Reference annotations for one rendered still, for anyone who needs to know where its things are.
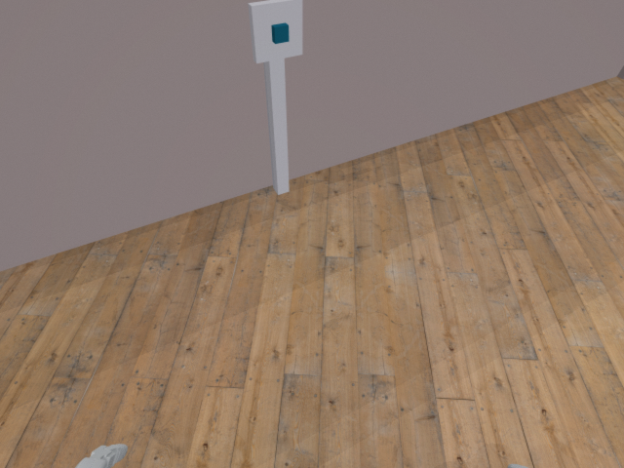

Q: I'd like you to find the panel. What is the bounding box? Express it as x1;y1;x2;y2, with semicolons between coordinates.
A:
248;0;302;195

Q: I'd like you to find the button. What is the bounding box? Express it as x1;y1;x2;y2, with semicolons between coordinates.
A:
271;23;289;44

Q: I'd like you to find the left robot hand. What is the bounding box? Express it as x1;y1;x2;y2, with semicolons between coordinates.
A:
75;444;128;468

